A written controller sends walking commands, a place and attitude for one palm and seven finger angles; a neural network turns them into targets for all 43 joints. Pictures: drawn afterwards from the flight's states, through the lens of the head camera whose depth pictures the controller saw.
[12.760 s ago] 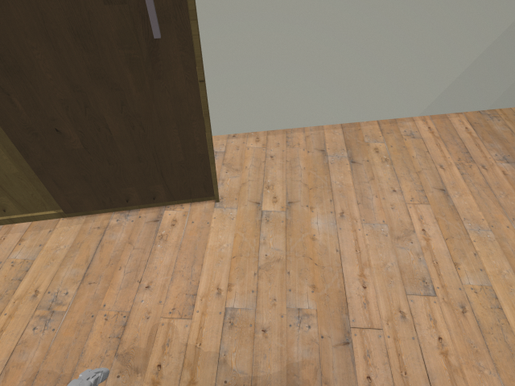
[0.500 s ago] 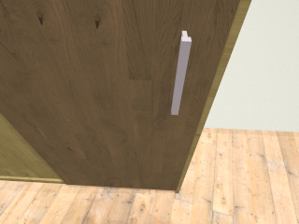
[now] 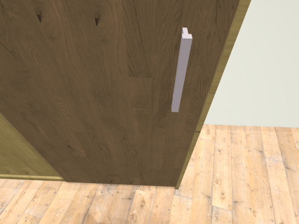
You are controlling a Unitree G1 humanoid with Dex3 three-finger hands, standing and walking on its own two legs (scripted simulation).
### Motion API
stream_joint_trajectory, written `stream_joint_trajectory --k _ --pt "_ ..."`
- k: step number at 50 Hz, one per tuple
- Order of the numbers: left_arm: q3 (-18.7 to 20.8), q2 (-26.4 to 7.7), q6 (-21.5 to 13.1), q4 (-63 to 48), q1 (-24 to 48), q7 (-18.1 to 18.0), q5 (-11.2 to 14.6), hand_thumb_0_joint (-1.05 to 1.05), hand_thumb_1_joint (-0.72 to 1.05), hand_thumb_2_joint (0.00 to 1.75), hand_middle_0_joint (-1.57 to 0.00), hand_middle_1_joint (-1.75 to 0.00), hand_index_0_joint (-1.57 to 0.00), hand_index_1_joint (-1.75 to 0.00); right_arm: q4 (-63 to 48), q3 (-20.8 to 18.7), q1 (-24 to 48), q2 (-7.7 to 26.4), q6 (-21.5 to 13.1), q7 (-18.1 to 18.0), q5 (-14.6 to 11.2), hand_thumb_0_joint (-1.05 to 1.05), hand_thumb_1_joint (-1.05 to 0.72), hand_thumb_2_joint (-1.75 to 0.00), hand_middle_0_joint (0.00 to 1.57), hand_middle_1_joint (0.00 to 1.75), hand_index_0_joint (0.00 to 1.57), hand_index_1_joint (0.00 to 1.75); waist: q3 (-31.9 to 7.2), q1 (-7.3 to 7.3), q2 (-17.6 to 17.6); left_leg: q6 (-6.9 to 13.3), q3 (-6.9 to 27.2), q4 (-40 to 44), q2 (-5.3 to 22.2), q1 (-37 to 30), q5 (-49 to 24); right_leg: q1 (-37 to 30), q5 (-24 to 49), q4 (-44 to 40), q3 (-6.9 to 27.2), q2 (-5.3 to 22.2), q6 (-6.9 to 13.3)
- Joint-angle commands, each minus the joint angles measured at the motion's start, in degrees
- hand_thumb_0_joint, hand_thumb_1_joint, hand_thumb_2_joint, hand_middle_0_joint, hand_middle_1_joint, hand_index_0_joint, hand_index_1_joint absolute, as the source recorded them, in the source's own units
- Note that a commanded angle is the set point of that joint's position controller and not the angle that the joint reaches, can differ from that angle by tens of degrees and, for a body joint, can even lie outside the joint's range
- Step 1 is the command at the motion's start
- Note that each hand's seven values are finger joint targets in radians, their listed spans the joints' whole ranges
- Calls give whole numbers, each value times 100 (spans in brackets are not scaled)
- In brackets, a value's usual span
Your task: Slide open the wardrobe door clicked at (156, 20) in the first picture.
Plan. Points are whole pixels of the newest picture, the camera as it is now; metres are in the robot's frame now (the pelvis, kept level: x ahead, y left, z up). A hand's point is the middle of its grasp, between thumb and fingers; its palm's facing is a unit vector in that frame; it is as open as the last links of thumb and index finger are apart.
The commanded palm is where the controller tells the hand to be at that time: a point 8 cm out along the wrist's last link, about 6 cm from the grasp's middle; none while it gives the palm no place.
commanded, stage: shuffle to correct the standing spot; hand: right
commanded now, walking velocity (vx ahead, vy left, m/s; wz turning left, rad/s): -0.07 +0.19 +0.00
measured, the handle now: (179, 74) +0.43 -0.05 +0.19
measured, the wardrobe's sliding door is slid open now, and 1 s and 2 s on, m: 0.00 0.00 0.00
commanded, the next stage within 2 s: come to a stop and stand still in 0.36 s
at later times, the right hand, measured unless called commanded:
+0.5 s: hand out of the picture -0.03 -0.12 -0.19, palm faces -0.01 +0.98 -0.20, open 7.4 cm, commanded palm none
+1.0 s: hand out of the picture -0.06 -0.10 -0.18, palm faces +0.01 +0.98 -0.18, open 7.4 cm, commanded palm none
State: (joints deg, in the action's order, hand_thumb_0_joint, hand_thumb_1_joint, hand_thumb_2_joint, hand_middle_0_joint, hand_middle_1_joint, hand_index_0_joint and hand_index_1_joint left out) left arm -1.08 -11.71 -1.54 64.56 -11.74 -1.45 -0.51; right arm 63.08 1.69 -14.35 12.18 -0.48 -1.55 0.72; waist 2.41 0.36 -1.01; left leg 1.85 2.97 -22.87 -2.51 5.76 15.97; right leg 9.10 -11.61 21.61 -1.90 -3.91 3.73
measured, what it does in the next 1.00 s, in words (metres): steps on the spot: left foot, then right foot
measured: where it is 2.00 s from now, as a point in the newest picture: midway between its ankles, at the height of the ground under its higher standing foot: outside the picture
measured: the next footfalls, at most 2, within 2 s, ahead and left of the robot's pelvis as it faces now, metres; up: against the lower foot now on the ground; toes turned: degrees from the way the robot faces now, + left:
left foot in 0.44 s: +0.00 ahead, +0.18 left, +0.00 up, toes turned +3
right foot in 0.68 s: -0.01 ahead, -0.01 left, +0.00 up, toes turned -1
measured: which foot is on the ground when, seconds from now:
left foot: down 0.00-0.20, up 0.22-0.42, down 0.44-1.00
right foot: down 0.00-0.44, up 0.46-0.66, down 0.68-1.00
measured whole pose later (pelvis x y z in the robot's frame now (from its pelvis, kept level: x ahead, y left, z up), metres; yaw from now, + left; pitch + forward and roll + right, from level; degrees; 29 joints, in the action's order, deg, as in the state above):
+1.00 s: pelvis -0.04 +0.06 -0.01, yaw +0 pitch -1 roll +1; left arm -0.1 -9.1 -0.2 60.7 -16.4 -1.4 -0.8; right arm 62.7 0.9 -18.3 7.6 -1.4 -2.4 1.1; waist 2.2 -0.1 1.0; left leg 0.6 -2.7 -27.6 -0.3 12.4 14.6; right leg 12.7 -16.6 29.7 -3.0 -2.2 3.6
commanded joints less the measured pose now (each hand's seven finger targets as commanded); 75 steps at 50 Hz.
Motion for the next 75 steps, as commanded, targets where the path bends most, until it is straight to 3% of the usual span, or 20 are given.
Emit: stream_joint_trajectory --k 1,8,14,19,20,22,23,26,29,31,33,36,44,45,46,48,50,57,61,75 --pt "144 -750 -75 -194 -103 -65 4 0 90 90 -20 -30 -20 -30 -160 -114 -207 656 -67 -64 -27 0 -90 -90 20 30 20 30 -55 -24 46 18 499 330 732 417 -1056 -310 1107 -355 848 1066 -53" --pt "245 -690 7 -202 -342 -187 -37 0 90 90 -20 -30 -20 -30 -201 -184 -518 369 139 -48 14 0 -90 -90 20 30 20 30 -38 -47 272 -77 194 -286 469 855 -616 -398 1910 -276 1225 1571 181" --pt "492 -985 127 -458 -368 -280 -118 0 90 90 -20 -30 -20 -30 -551 -402 -515 259 339 37 78 0 -90 -90 20 30 20 30 -290 -51 457 -82 81 -2567 438 1641 1278 -147 2471 -276 1808 2530 971" --pt "592 -997 194 -653 -51 -203 -141 0 90 90 -20 -30 -20 -30 -618 -470 -882 61 330 132 90 0 -90 -90 20 30 20 30 -272 131 415 -124 -389 -913 343 384 101 1126 970 181 1070 1961 406" --pt "592 -882 221 -662 -105 -171 -116 0 90 90 -20 -30 -20 -30 -629 -485 -962 177 306 129 117 0 -90 -90 20 30 20 30 -171 137 84 -88 -209 -265 456 213 -223 1432 304 586 759 1580 166" --pt "483 -223 280 -821 -163 -105 -85 0 90 90 -20 -30 -20 -30 -771 -536 -825 742 271 77 160 0 -90 -90 20 30 20 30 42 75 -1538 676 1307 832 1772 851 -150 1782 -1625 2301 -370 361 -346" --pt "501 -219 330 -880 -1 -104 -88 0 90 90 -20 -30 -20 -30 -851 -560 -807 736 271 67 163 0 -90 -90 20 30 20 30 -136 197 -1167 980 1406 999 1863 1289 218 1644 -2018 3373 -165 323 -312" --pt "457 -150 240 -756 -224 -35 -87 0 90 90 -20 -30 -20 -30 -829 -483 -456 384 116 1 118 0 -90 -90 20 30 20 30 -111 -34 -536 1030 1079 769 1552 1070 -209 1794 -1423 3950 114 572 -330" --pt "307 141 122 -642 -279 28 -55 0 90 90 -20 -30 -20 -30 -615 -420 -646 352 -41 -33 107 0 -90 -90 20 30 20 30 -27 84 -279 976 1072 691 1572 886 -505 1181 -1381 2098 -16 584 -364" --pt "228 222 78 -460 -612 4 -36 0 90 90 -20 -30 -20 -30 -495 -396 -617 378 -58 -22 47 0 -90 -90 20 30 20 30 9 8 -144 749 883 550 1391 1133 -194 296 -666 743 -43 496 -351" --pt "220 33 12 -319 -865 -35 -23 0 90 90 -20 -30 -20 -30 -472 -351 -525 187 -64 -5 6 0 -90 -90 20 30 20 30 150 -15 207 345 502 235 980 1325 -243 -163 96 -25 325 804 -219" --pt "177 -109 -31 -298 -634 -92 -20 0 90 90 -20 -30 -20 -30 -262 -298 -498 135 -13 -34 -13 0 -90 -90 20 30 20 30 54 156 871 49 33 -48 783 385 -839 425 1147 -134 743 1184 10" --pt "174 -65 9 -202 -746 -118 1 0 90 90 -20 -30 -20 -30 -25 -203 -584 -19 0 -52 4 0 -90 -90 20 30 20 30 106 83 70 16 67 205 894 406 -807 266 509 -336 634 1050 -71" --pt "145 -309 -75 -647 -30 -44 55 0 90 90 -20 -30 -20 -30 157 -191 -1202 189 -178 -308 59 0 -90 -90 20 30 20 30 151 287 572 17 406 123 1258 593 -3005 326 1061 959 346 942 -286" --pt "146 -32 43 -759 -514 -1 20 0 90 90 -20 -30 -20 -30 -149 -219 -835 491 -229 -250 7 0 -90 -90 20 30 20 30 -225 -117 305 244 752 285 1463 572 -1202 399 -598 752 378 632 -299" --pt "151 -71 58 -787 -880 39 -35 0 90 90 -20 -30 -20 -30 -396 -241 -379 437 -262 -166 23 0 -90 -90 20 30 20 30 -364 -275 -7 394 558 193 1327 877 -88 227 -478 592 409 655 -277" --pt "136 -195 15 -806 -888 34 -47 0 90 90 -20 -30 -20 -30 -451 -186 -350 225 -193 -125 12 0 -90 -90 20 30 20 30 140 -205 151 232 230 12 906 1120 373 524 -254 177 732 876 -126" --pt "118 -408 -90 -824 -818 -21 -38 0 90 90 -20 -30 -20 -30 -437 -173 -524 151 -80 -88 22 0 -90 -90 20 30 20 30 301 12 134 82 -102 -324 687 581 -217 810 -20 -415 1000 1033 26" --pt "108 -466 -97 -729 -822 -17 -34 0 90 90 -20 -30 -20 -30 -460 -182 -468 222 -70 -84 6 0 -90 -90 20 30 20 30 268 -1 -110 66 -32 -235 732 554 -318 674 -58 -496 951 1003 5" --pt "96 -404 -123 -412 -732 -60 -20 0 90 90 -20 -30 -20 -30 -339 -180 -406 266 -55 -87 -8 0 -90 -90 20 30 20 30 26 -13 130 17 -2 -124 832 392 -870 91 1057 -315 687 963 -41"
